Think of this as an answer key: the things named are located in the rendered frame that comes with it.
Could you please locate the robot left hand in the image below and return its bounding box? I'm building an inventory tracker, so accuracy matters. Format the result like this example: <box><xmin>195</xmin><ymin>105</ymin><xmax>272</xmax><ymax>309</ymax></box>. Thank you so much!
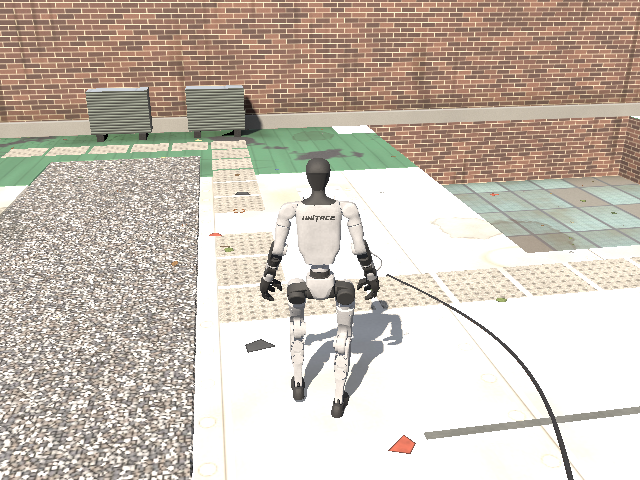
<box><xmin>260</xmin><ymin>277</ymin><xmax>282</xmax><ymax>301</ymax></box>

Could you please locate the robot right hand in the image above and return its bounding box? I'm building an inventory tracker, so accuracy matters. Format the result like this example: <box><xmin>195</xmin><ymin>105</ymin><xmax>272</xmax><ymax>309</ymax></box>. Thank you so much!
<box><xmin>357</xmin><ymin>276</ymin><xmax>380</xmax><ymax>300</ymax></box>

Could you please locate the left robot upper arm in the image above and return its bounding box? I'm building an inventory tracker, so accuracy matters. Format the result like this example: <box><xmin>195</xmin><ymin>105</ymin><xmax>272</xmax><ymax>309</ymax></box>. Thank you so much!
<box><xmin>272</xmin><ymin>201</ymin><xmax>298</xmax><ymax>256</ymax></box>

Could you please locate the robot right forearm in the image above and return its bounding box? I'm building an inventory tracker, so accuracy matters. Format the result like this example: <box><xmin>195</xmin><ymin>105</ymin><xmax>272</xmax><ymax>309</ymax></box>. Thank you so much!
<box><xmin>357</xmin><ymin>240</ymin><xmax>377</xmax><ymax>281</ymax></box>

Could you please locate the robot left forearm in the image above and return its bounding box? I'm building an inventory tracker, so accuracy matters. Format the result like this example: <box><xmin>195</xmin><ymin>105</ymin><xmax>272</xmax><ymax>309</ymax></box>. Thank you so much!
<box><xmin>263</xmin><ymin>241</ymin><xmax>282</xmax><ymax>282</ymax></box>

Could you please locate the right robot upper arm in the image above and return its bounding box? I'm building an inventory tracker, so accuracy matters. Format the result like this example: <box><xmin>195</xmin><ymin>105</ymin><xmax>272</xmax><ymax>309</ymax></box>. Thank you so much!
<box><xmin>339</xmin><ymin>201</ymin><xmax>367</xmax><ymax>255</ymax></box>

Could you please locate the robot left shin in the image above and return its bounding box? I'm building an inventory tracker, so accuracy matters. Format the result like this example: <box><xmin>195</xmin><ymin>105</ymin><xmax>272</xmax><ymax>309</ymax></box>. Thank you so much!
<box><xmin>290</xmin><ymin>322</ymin><xmax>304</xmax><ymax>387</ymax></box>

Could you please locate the left robot thigh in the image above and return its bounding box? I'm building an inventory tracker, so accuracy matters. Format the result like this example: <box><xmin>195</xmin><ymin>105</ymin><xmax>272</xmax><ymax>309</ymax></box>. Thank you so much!
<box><xmin>287</xmin><ymin>278</ymin><xmax>307</xmax><ymax>339</ymax></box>

